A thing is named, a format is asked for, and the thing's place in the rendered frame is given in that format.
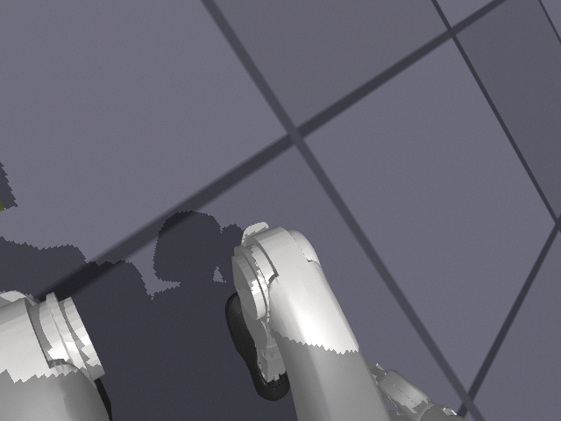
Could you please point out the right robot hand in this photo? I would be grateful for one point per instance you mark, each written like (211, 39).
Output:
(401, 393)

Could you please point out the left robot foot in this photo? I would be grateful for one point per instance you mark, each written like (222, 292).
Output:
(104, 396)

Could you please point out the right robot foot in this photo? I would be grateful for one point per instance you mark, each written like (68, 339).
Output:
(242, 339)

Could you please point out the right robot arm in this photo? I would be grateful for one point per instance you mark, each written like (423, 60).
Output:
(441, 413)

